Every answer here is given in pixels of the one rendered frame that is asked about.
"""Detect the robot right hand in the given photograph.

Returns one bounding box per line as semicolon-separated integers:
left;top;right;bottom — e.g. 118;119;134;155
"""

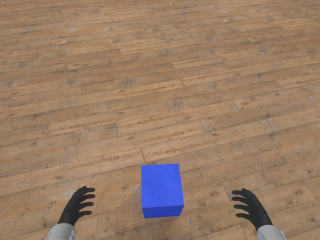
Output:
232;188;273;232

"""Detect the left robot forearm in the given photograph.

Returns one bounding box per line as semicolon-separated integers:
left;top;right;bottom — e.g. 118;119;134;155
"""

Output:
44;223;75;240

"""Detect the robot left hand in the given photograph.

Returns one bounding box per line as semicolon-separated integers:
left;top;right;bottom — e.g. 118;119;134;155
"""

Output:
58;186;96;226

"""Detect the carton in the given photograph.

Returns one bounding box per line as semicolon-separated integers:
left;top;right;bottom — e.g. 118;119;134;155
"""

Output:
141;163;185;219

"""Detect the right robot forearm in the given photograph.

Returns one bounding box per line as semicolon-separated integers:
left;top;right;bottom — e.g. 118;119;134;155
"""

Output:
257;225;288;240

